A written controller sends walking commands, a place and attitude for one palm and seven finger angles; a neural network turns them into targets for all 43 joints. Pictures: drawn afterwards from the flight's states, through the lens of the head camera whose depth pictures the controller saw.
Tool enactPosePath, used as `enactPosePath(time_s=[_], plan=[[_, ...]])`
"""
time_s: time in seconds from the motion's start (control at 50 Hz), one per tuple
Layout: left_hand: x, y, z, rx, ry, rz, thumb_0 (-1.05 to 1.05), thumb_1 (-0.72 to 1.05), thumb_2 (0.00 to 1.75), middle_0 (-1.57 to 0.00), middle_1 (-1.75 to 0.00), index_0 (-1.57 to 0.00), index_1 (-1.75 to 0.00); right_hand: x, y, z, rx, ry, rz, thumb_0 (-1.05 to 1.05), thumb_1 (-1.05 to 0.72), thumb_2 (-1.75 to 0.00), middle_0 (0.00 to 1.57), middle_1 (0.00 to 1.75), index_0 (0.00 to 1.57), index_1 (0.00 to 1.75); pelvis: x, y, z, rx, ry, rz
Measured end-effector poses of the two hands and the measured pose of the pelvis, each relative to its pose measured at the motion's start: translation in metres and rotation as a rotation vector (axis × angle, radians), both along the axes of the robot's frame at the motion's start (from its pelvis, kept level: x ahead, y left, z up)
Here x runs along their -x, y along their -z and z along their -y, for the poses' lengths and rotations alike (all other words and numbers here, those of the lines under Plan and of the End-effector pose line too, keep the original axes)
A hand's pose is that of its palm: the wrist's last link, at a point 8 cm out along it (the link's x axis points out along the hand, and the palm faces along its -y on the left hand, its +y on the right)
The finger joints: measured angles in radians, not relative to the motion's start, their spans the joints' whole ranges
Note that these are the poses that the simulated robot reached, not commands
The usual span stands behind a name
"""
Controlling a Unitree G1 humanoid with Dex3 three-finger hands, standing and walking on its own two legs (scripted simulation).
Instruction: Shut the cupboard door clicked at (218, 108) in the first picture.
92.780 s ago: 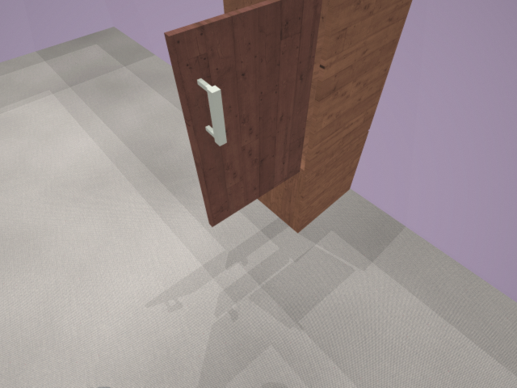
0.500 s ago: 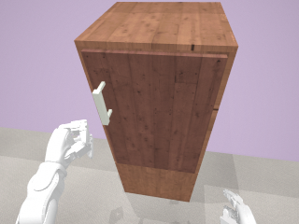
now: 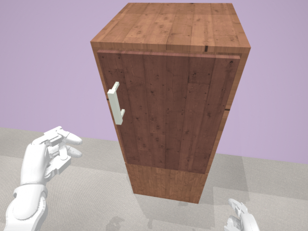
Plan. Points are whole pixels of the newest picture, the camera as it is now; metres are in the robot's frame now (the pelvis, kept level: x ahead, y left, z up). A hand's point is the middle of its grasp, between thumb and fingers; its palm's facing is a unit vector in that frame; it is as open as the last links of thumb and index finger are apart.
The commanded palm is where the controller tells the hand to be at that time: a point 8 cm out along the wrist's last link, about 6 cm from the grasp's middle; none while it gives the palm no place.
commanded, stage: draw the hand back to the body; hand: left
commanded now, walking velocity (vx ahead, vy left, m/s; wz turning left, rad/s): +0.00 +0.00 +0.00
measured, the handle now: (117, 103) +0.47 +0.17 +0.08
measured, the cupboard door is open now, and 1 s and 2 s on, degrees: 0 0 0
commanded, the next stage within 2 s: step back with the hand held close in 0.74 s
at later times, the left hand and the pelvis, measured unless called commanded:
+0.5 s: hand (34, 154) +0.22 +0.27 +0.16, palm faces +0.45 -0.79 -0.42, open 7.0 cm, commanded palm +0.17 +0.30 +0.17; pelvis +0.03 +0.00 +0.00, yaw +0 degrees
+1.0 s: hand (43, 152) +0.23 +0.26 +0.15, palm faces +0.41 -0.79 -0.46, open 7.4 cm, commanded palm +0.17 +0.29 +0.17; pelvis +0.03 -0.01 +0.00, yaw -1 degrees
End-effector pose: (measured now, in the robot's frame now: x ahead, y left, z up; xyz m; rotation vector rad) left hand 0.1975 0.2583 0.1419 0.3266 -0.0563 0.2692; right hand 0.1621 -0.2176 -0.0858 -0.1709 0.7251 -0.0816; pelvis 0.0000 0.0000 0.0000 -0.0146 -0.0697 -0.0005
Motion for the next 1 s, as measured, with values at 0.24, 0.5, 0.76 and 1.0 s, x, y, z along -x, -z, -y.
enactPosePath(time_s=[0.24, 0.5, 0.76, 1.0], plan=[[0.012, -0.021, -0.028, -0.084, -0.087, 0.038, 0.01, 0.89, 0.9, -0.61, -0.74, -0.6, -0.74, -0.027, -0.006, -0.006, -0.011, -0.015, 0.03, 0.01, -0.91, -0.89, 0.2, 0.3, 0.2, 0.3, -0.017, -0.002, -0.006, -0.005, 0.008, -0.001], [0.02, -0.038, -0.045, -0.153, -0.188, 0.055, 0.01, 0.89, 0.9, -0.29, -0.39, -0.28, -0.39, -0.053, -0.008, -0.001, -0.001, -0.034, 0.042, 0.01, -0.91, -0.89, 0.2, 0.3, 0.2, 0.3, -0.034, -0.002, -0.004, -0.007, 0.002, -0.016], [0.009, -0.032, -0.03, -0.131, -0.144, 0.037, 0.01, 0.89, 0.9, -0.22, -0.31, -0.21, -0.31, -0.05, -0.008, 0.007, 0.0, -0.013, 0.025, 0.01, -0.91, -0.89, 0.2, 0.3, 0.2, 0.3, -0.038, -0.002, 0.005, -0.009, 0.008, -0.023], [0.009, -0.033, -0.037, -0.185, -0.146, 0.031, 0.01, 0.89, 0.9, -0.21, -0.3, -0.21, -0.3, -0.038, -0.003, 0.021, 0.017, 0.032, -0.031, 0.01, -0.91, -0.89, 0.2, 0.3, 0.2, 0.3, -0.03, -0.001, 0.008, 0.005, 0.01, -0.066]])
